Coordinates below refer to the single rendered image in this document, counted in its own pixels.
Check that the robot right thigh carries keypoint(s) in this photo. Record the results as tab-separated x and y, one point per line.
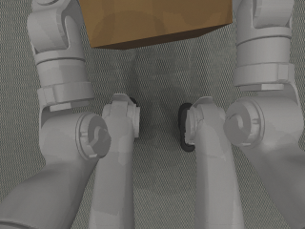
217	197

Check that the robot left shin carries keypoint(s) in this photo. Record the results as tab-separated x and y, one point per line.
116	97

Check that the robot right forearm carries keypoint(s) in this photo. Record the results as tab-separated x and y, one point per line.
263	41

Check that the robot left forearm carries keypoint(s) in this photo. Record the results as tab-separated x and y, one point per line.
54	29

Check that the robot left upper arm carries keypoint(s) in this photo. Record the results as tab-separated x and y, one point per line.
71	144

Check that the robot right upper arm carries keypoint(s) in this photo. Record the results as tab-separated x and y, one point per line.
267	130

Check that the carton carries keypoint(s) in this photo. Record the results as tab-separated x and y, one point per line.
130	24

